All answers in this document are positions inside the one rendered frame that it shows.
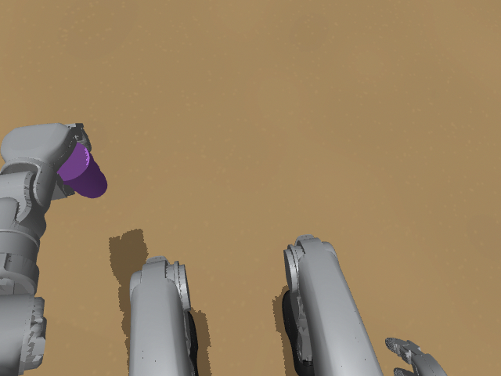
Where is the cup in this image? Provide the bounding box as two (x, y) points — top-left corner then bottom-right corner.
(57, 142), (107, 198)

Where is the left robot arm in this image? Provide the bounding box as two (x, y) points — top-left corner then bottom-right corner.
(0, 157), (57, 376)

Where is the right robot hand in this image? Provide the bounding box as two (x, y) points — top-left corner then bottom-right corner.
(385, 338), (448, 376)

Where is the right robot foot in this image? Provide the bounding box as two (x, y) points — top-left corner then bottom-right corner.
(282, 290), (315, 376)

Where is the left robot hand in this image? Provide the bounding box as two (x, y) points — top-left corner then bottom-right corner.
(0, 123), (92, 201)

